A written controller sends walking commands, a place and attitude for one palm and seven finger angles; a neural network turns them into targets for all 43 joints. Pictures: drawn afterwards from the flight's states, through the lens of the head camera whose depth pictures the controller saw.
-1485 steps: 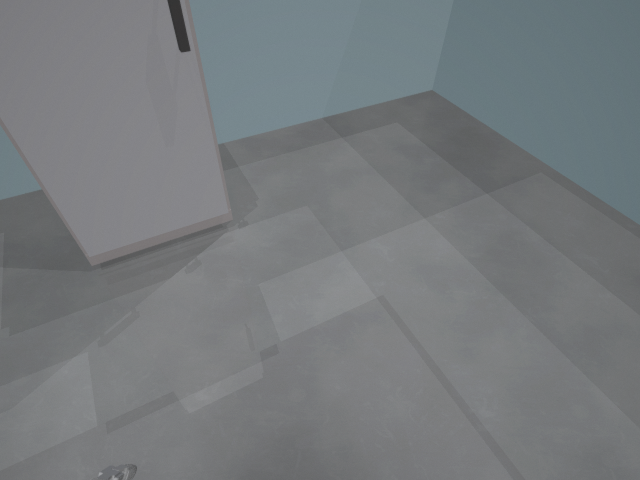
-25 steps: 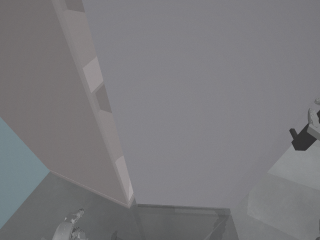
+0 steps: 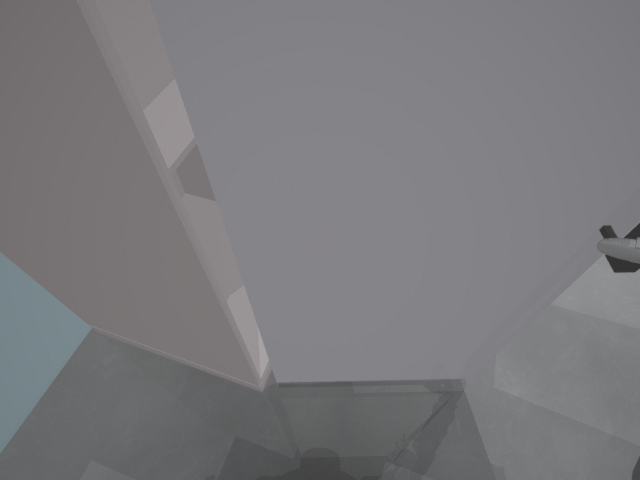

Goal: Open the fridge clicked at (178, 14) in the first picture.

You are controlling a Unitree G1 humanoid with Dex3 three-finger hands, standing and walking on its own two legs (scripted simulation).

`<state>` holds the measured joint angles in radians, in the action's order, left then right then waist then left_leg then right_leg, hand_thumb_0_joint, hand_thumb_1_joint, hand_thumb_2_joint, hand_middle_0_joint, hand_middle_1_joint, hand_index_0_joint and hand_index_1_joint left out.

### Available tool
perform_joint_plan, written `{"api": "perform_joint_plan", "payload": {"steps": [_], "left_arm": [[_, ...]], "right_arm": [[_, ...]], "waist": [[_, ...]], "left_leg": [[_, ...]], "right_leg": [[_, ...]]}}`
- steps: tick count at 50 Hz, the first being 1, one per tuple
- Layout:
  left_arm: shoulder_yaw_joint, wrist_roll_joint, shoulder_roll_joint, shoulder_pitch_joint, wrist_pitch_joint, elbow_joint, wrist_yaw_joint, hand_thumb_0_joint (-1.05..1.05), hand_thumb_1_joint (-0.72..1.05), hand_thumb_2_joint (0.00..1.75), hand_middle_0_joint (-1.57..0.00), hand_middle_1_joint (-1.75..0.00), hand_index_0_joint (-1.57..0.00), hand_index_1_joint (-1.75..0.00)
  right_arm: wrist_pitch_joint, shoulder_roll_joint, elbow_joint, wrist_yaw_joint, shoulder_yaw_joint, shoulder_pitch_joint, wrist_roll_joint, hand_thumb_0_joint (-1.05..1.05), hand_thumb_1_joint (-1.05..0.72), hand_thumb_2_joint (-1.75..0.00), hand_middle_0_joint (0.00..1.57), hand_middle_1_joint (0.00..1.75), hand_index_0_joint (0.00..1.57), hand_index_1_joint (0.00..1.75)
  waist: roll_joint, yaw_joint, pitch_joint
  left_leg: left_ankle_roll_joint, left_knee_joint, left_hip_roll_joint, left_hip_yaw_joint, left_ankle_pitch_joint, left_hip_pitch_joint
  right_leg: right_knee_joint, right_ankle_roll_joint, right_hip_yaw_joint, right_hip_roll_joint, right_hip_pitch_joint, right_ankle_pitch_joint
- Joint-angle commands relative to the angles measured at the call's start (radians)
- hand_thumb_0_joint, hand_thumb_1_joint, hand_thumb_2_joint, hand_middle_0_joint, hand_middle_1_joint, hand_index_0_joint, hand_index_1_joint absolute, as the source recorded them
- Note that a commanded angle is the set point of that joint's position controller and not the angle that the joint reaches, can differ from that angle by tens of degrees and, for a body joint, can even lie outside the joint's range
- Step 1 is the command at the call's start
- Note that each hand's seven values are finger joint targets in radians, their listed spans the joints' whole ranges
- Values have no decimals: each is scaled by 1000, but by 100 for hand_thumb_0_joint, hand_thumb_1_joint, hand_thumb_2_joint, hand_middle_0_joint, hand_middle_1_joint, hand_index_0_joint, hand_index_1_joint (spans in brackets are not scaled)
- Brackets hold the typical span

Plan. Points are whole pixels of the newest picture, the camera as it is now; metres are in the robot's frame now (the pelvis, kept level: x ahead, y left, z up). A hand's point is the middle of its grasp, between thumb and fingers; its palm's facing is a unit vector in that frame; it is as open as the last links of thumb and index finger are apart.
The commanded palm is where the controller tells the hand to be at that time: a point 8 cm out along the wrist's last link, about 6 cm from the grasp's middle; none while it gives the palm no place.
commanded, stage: loosen the grip on the handle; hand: right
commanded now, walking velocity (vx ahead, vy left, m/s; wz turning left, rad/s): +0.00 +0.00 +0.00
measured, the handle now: out of the picture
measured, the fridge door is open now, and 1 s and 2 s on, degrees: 70 68 68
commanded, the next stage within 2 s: slip the hand off the handle in 0.18 s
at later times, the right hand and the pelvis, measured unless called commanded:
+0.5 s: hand out of the picture +0.41 -0.40 +0.13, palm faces +0.47 +0.83 -0.31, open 14.5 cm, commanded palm +0.36 -0.44 +0.14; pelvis +0.02 -0.03 -0.01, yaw +1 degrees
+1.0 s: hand out of the picture +0.40 -0.44 +0.13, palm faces +0.44 +0.84 -0.33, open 14.6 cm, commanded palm +0.34 -0.47 +0.14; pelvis +0.01 -0.03 -0.01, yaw +1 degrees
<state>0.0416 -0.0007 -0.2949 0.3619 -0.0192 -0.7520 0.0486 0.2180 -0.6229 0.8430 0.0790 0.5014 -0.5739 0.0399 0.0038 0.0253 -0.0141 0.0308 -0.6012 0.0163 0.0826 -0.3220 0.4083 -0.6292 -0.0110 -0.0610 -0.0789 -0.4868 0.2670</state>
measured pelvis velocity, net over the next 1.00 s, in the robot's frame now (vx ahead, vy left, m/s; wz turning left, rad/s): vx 0.01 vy -0.03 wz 0.02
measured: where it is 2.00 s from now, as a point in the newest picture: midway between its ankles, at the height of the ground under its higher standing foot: outside the picture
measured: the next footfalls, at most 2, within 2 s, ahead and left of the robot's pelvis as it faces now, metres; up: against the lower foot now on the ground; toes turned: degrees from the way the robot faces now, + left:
none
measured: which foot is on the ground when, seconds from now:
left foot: down 0.00-1.00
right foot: down 0.00-1.00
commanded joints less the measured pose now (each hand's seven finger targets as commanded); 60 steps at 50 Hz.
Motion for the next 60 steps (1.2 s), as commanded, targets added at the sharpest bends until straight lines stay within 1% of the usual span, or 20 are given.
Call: {"api": "perform_joint_plan", "payload": {"steps": [1, 2, 5, 6, 10, 13, 14, 15, 17, 21, 24, 28, 30, 34, 36, 40, 43, 48, 54, 60], "left_arm": [[36, 4, -143, 25, -7, 98, 27, 0, 90, 90, -20, -30, -20, -30], [43, -3, -144, 28, -3, 102, 27, 0, 90, 90, -20, -30, -20, -30], [50, -1, -149, 29, 5, 123, 37, 0, 90, 90, -20, -30, -20, -30], [52, -5, -143, 32, 5, 132, 37, 0, 90, 90, -20, -30, -20, -30], [50, -11, -149, 9, 2, 153, 47, 0, 90, 90, -20, -30, -20, -30], [51, -13, -141, -11, -2, 178, 48, 0, 90, 90, -20, -30, -20, -30], [48, -6, -160, 18, 2, 141, 58, 0, 90, 90, -20, -30, -20, -30], [44, 1, -159, 25, 3, 138, 64, 0, 90, 90, -20, -30, -20, -30], [42, 0, -146, 14, 2, 153, 62, 0, 90, 90, -20, -30, -20, -30], [36, 2, -147, 20, 1, 151, 66, 0, 90, 90, -20, -30, -20, -30], [32, -2, -153, 19, 2, 149, 72, 0, 90, 90, -20, -30, -20, -30], [21, -8, -160, 23, 3, 143, 84, 0, 90, 90, -20, -30, -20, -30], [15, -4, -168, 32, 6, 137, 89, 0, 90, 90, -20, -30, -20, -30], [15, 3, -168, 48, 11, 145, 86, 0, 90, 90, -20, -30, -20, -30], [18, 8, -176, 66, 18, 140, 86, 0, 90, 90, -20, -30, -20, -30], [15, 6, -182, 73, 35, 135, 87, 0, 90, 90, -20, -30, -20, -30], [17, -1, -189, 77, 44, 143, 89, 0, 90, 90, -20, -30, -20, -30], [23, -12, -179, 52, 47, 185, 83, 0, 90, 90, -20, -30, -20, -30], [25, -19, -172, 7, 35, 214, 86, 0, 90, 90, -20, -30, -20, -30], [14, -20, -158, -42, 7, 241, 96, 0, 90, 90, -20, -30, -20, -30]], "right_arm": [[93, -445, -165, -16, 124, -382, 0, 0, 55, -20, 30, 122, 30, 122], [89, -440, -169, -7, 147, -326, -14, 0, 55, -20, 29, 120, 29, 120], [73, -446, -267, 32, 148, -269, -34, 0, 55, -20, 25, 115, 25, 115], [61, -426, -295, 39, 144, -245, -45, 0, 55, -20, 25, 115, 25, 115], [18, -399, -347, 46, 163, -130, -75, 0, 55, -20, 25, 115, 25, 115], [4, -346, -447, 28, 134, -112, -79, 0, 55, -20, 25, 115, 25, 115], [3, -454, -343, 11, 201, -232, -56, 0, 55, -20, 25, 115, 25, 115], [11, -461, -345, 6, 200, -242, -47, 0, 55, -20, 25, 115, 25, 115], [18, -401, -336, 3, 163, -215, -42, 0, 55, -20, 25, 115, 25, 115], [28, -400, -353, 24, 102, -301, -16, 0, 55, -20, 25, 115, 25, 115], [27, -414, -304, 50, 111, -286, -28, 0, 55, -20, 25, 115, 25, 115], [34, -456, -224, 72, 134, -340, -45, 0, 55, -20, 25, 115, 25, 115], [41, -518, -151, 75, 172, -353, -36, 0, 55, -20, 25, 115, 25, 115], [80, -537, -135, 83, 147, -400, -1, 0, 55, -20, 25, 115, 25, 115], [110, -587, -126, 84, 184, -407, 4, 0, 55, -20, 25, 115, 25, 115], [139, -608, -67, 116, 201, -393, -18, 0, 55, -20, 25, 115, 25, 115], [126, -653, -13, 143, 244, -330, -32, 0, 55, -20, 25, 115, 25, 115], [112, -565, -167, 156, 184, -218, -49, 0, 55, -20, 25, 115, 25, 115], [108, -558, -305, 144, 294, -40, -143, 0, 55, -20, 25, 115, 25, 115], [43, -526, -467, 116, 274, 39, -132, 0, 55, -20, 25, 115, 25, 115]], "waist": [[-25, 19, -257], [-36, 10, -274], [89, -23, -394], [96, -24, -413], [89, -35, -365], [90, -29, -381], [51, 10, -315], [63, 1, -310], [64, 0, -327], [173, 17, -383], [164, 11, -377], [136, 20, -333], [129, 18, -298], [175, 21, -358], [176, 19, -399], [186, 20, -376], [149, 5, -382], [224, -13, -393], [117, -47, -382], [198, -44, -320]], "left_leg": [[-57, 78, -53, -182, 293, -110], [-60, 58, -52, -178, 375, -123], [-44, 14, -35, -146, 538, -167], [-41, 6, -30, -133, 567, -164], [-30, 2, -9, -99, 557, -128], [-27, -2, 11, -75, 502, -97], [-28, 2, 22, -62, 448, -29], [-25, 0, 26, -63, 440, -26], [-24, -4, 30, -57, 401, -14], [-17, -2, 34, -53, 320, 48], [-13, 5, 38, -46, 277, 58], [-13, 16, 37, -41, 223, 73], [-11, 21, 38, -41, 190, 79], [-12, 8, 40, -40, 172, 104], [-10, 1, 45, -39, 178, 106], [-7, 2, 50, -38, 170, 109], [-14, -7, 46, -42, 192, 80], [-8, -7, 54, -30, 164, 114], [-15, -22, 53, -36, 222, 20], [-13, -11, 50, -35, 182, 26]], "right_leg": [[0, 58, 34, 71, 64, -140], [-11, 57, 27, 72, 77, -179], [-22, 57, 6, 79, 182, -329], [-22, 56, 7, 79, 210, -376], [-27, 53, 14, 71, 232, -446], [-19, 54, 19, 66, 273, -493], [-27, 56, 22, 62, 236, -460], [-33, 58, 21, 66, 226, -460], [-27, 53, 25, 63, 246, -457], [-33, 43, 40, 52, 314, -454], [-26, 37, 56, 49, 306, -421], [-16, 37, 67, 50, 250, -339], [-15, 41, 67, 53, 202, -288], [-19, 38, 71, 51, 229, -293], [-30, 37, 78, 48, 246, -318], [-38, 39, 77, 47, 221, -301], [-43, 46, 68, 53, 178, -295], [-33, 36, 84, 45, 249, -325], [-32, 45, 75, 54, 195, -321], [-13, 42, 66, 56, 201, -285]]}}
